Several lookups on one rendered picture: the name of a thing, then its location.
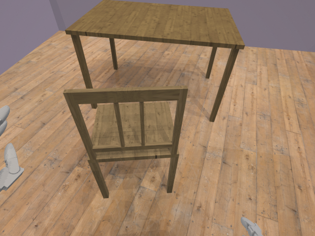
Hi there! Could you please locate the robot left hand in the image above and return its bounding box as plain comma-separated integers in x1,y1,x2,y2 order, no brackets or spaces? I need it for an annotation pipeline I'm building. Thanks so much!
0,105,24,191

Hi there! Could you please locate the chair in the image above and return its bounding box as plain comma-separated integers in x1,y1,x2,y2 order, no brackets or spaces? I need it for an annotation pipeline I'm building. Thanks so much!
63,86,188,199

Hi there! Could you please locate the table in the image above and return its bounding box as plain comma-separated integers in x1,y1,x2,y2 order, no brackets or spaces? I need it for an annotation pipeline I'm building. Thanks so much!
65,0,245,122

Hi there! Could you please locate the robot right hand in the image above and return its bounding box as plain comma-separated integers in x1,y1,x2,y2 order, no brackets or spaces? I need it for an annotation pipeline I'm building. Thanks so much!
241,217,263,236

